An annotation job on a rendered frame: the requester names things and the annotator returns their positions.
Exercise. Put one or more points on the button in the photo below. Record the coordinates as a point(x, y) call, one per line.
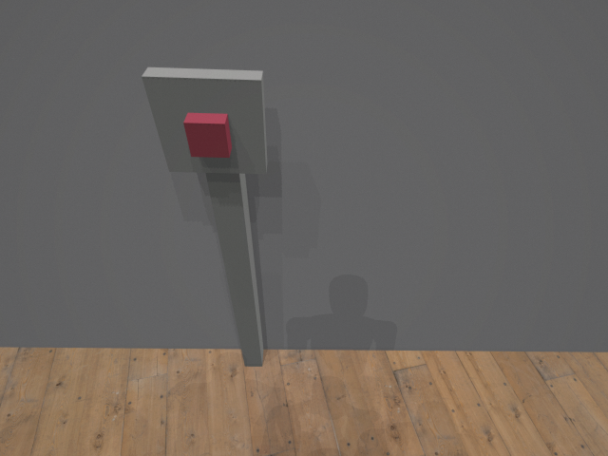
point(208, 135)

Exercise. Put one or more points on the panel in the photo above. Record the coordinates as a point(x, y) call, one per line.
point(174, 92)

